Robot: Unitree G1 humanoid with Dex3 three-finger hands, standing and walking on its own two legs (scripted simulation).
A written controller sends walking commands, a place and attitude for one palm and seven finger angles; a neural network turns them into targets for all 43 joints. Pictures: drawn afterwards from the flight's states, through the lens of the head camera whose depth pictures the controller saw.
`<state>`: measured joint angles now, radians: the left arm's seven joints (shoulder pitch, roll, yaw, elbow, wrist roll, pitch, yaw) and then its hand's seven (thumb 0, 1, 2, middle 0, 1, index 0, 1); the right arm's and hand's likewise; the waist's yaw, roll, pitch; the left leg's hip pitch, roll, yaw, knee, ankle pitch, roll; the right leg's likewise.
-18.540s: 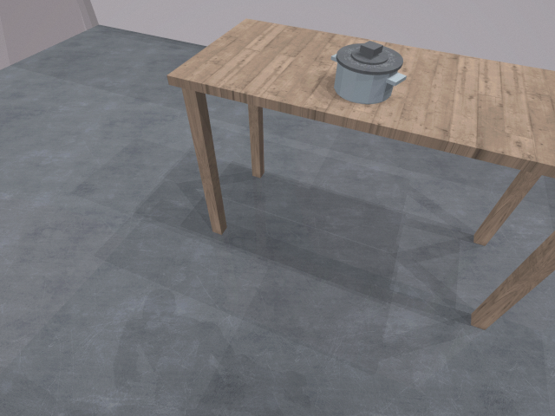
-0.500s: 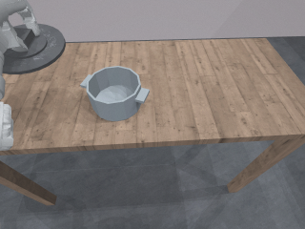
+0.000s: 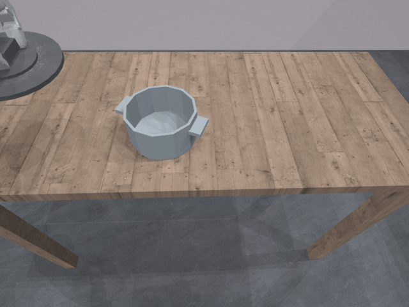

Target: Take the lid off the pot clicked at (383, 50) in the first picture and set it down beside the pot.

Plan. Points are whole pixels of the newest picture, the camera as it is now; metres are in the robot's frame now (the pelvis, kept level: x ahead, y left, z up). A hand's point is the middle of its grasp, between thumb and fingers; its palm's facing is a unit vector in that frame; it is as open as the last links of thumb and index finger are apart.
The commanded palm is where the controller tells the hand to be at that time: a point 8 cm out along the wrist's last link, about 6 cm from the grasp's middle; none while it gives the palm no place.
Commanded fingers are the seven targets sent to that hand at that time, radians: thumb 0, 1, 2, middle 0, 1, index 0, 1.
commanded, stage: lower the lid onto the table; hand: left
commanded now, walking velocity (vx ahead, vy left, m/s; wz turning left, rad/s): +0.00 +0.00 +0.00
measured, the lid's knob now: out of the picture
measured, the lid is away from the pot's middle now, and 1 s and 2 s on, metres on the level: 0.24 0.22 0.23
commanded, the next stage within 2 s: none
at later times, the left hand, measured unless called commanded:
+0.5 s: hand (11, 57) +0.47 +0.30 +0.24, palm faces -0.31 -0.13 -0.94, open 7.9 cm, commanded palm +0.49 +0.30 +0.30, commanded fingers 0.00 0.62 0.97 -0.90 -1.09 -0.84 -1.07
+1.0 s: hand (27, 76) +0.48 +0.30 +0.20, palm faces -0.37 -0.13 -0.92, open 7.8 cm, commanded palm +0.50 +0.30 +0.27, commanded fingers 0.00 0.62 0.97 -0.90 -1.09 -0.84 -1.07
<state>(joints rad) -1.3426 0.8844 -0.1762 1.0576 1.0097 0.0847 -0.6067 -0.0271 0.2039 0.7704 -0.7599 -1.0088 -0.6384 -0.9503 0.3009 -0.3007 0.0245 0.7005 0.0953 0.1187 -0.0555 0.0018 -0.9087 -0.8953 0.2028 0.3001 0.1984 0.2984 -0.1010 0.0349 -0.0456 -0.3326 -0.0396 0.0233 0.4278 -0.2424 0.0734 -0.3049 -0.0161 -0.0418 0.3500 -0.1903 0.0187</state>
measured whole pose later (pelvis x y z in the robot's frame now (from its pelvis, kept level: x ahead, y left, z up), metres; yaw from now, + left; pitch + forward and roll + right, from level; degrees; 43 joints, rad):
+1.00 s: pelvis +0.00 +0.00 +0.00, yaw -1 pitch +9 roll -2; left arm -1.27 0.84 -0.13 1.16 1.00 0.05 -0.56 -0.02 0.21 0.77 -0.76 -1.01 -0.63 -0.95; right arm 0.34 -0.31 0.02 0.71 0.09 0.08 -0.06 0.00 -0.91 -0.90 0.20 0.30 0.20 0.30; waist -0.14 0.03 -0.04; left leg -0.36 -0.03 0.04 0.46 -0.26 0.07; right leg -0.33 -0.01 -0.03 0.37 -0.19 0.02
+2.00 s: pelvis +0.00 +0.02 -0.01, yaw -2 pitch +12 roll -3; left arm -1.18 0.85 -0.10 1.23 0.99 -0.07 -0.50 -0.02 0.22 0.77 -0.75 -1.01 -0.62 -0.95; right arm 0.37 -0.29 0.02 0.71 0.09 0.11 -0.07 0.00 -0.91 -0.90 0.20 0.30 0.20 0.30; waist -0.15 0.02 -0.07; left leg -0.47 -0.03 0.05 0.56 -0.30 0.09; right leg -0.43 -0.01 -0.02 0.45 -0.22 0.03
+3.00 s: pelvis -0.01 +0.01 -0.03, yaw -3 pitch +16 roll -4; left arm -1.11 0.89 -0.03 1.23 1.02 -0.12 -0.45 0.00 0.23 0.77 -0.77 -1.02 -0.61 -0.95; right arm 0.39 -0.29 0.02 0.70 0.10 0.15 -0.10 0.00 -0.91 -0.90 0.20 0.30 0.20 0.30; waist -0.18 0.03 -0.10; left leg -0.65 0.01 0.05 0.73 -0.37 0.08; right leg -0.61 0.02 -0.01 0.60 -0.28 0.02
